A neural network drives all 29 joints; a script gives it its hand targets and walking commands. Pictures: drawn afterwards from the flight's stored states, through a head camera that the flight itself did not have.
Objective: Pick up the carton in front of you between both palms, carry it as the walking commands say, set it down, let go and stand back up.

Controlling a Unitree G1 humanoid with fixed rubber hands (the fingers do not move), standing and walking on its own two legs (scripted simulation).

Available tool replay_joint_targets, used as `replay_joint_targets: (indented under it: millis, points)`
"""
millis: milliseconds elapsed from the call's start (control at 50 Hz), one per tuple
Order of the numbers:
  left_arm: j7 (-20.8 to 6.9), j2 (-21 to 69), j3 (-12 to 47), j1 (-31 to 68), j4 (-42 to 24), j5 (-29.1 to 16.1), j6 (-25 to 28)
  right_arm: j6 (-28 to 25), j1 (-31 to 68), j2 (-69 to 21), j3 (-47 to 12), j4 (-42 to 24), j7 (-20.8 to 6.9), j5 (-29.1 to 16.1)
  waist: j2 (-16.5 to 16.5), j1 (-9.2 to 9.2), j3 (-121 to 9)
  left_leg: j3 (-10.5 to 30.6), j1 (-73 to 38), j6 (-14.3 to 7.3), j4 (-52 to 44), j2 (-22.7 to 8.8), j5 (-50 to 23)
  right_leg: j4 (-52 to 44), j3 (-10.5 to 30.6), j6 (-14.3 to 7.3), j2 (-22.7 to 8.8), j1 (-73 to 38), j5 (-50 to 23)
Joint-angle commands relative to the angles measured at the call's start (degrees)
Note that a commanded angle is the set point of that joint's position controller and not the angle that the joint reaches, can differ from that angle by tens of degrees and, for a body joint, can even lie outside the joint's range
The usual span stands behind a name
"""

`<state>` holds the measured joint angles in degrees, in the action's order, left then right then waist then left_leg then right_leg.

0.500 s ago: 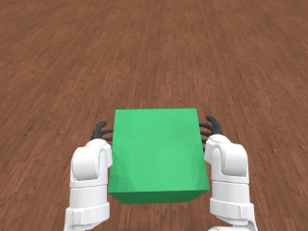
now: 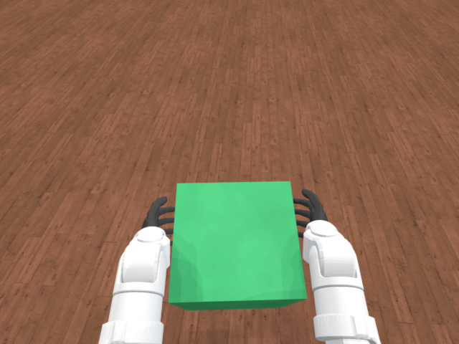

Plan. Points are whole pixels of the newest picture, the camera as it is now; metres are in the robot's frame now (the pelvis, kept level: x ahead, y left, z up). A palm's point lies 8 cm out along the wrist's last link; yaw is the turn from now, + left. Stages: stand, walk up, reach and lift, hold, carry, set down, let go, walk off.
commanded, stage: carry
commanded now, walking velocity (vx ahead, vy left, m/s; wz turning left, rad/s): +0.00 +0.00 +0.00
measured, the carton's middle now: (234, 252) +0.31 +0.00 -0.07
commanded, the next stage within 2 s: hold in 1.28 s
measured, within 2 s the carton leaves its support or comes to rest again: neither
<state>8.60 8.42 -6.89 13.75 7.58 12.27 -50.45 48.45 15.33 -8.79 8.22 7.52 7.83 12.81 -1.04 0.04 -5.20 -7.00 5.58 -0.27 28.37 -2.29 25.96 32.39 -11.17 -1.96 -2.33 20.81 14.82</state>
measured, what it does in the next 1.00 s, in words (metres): shifts its weight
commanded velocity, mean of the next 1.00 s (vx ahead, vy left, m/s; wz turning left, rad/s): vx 0.00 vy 0.00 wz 0.00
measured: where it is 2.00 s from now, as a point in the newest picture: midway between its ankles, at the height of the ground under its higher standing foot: outside the picture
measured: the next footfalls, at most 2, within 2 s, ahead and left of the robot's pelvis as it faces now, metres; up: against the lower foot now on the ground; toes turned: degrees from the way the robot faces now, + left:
none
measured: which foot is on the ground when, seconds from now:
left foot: down 0.00-1.00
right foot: down 0.00-1.00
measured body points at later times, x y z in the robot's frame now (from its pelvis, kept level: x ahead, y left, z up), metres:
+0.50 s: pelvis -0.04 +0.01 +0.00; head -0.07 +0.01 +0.45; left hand +0.26 +0.16 +0.03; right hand +0.27 -0.14 +0.04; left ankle -0.13 +0.09 -0.73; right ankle +0.02 -0.10 -0.73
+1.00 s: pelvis -0.07 +0.01 +0.00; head -0.09 +0.01 +0.45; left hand +0.23 +0.17 +0.03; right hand +0.24 -0.13 +0.04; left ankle -0.13 +0.09 -0.73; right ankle +0.02 -0.10 -0.73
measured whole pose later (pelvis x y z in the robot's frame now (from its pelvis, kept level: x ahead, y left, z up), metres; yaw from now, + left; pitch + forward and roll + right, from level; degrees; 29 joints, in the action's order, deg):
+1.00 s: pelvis -0.07 +0.01 +0.00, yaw +1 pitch +1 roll +0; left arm 2.4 8.4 -10.3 13.8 12.6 15.0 -42.7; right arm 40.6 15.1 -8.7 11.7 13.1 1.4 15.4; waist -0.3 0.1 -5.5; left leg -8.8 10.8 -2.6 31.8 -0.4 22.4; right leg 29.4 -10.3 -1.2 -4.8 23.0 7.2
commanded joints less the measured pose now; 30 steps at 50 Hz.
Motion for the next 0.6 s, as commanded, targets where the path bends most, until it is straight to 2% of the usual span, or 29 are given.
replay_joint_targets:
  millis: [0, 40, 80, 140, 220, 300, 420, 580]
  points:
    - [-21.4, 56.8, 33.9, 29.1, -6.5, -18.1, 9.0, -5.9, 19.0, -58.4, -31.2, 3.0, -22.0, -15.8, -2.6, 0.26, -18.5, 3.1, -0.8, -0.2, 1.8, -7.6, -48.8, 2.6, 5.5, -1.4, -6.0, -12.3, -30.9]
    - [-20.8, 55.0, 32.5, 30.4, -6.1, -16.2, 11.0, -8.0, 20.1, -56.3, -29.3, 3.8, -21.7, -13.6, -2.0, 0.30, -18.0, 2.9, -0.1, -0.1, 1.4, -7.2, -45.5, 2.3, 5.6, -1.1, -6.2, -12.0, -31.0]
    - [-20.6, 52.8, 29.3, 30.7, -2.7, -13.5, 12.9, -9.9, 20.2, -53.8, -26.4, 6.7, -21.4, -11.1, -1.3, 0.35, -16.8, 3.0, 0.4, -0.3, 0.6, -7.3, -41.5, 1.7, 5.9, -0.8, -6.4, -11.0, -27.6]
    - [-20.4, 51.6, 26.1, 30.0, 1.2, -11.1, 15.4, -12.6, 22.5, -52.3, -24.7, 7.2, -21.1, -9.8, -0.7, 0.26, -17.0, 3.2, 0.8, -0.8, 0.5, -7.2, -38.6, 0.8, 6.3, -0.7, -6.7, -11.4, -26.6]
    - [-20.6, 53.4, 26.8, 31.3, 2.0, -11.7, 16.1, -13.2, 24.3, -53.6, -25.7, 7.2, -20.8, -10.3, 0.6, 0.16, -16.6, 3.5, 2.5, -1.0, -0.4, -6.6, -32.2, -0.2, 6.7, -0.6, -7.0, -12.7, -25.7]
    - [-20.7, 53.8, 28.1, 29.7, 0.5, -12.7, 13.9, -10.9, 23.1, -54.3, -27.9, 6.0, -20.9, -11.5, 1.0, 0.16, -15.9, 3.9, 3.9, -1.4, -1.5, -6.4, -26.8, -1.5, 7.0, -0.5, -7.3, -12.8, -22.8]
    - [-20.8, 51.7, 25.9, 28.6, 1.6, -11.6, 11.5, -8.6, 21.4, -52.9, -25.9, 7.8, -21.1, -10.6, 0.3, 0.10, -13.0, 4.2, 6.5, -1.7, -3.4, -6.5, -21.9, -3.1, 7.1, -0.2, -7.4, -11.1, -18.4]
    - [-21.2, 54.0, 27.7, 31.9, 0.2, -13.4, 11.9, -9.2, 24.4, -54.8, -27.3, 6.2, -21.3, -12.1, 0.6, 0.01, -12.7, 4.7, 8.0, -2.0, -4.4, -6.2, -17.2, -4.4, 7.4, 0.1, -7.4, -10.5, -15.2]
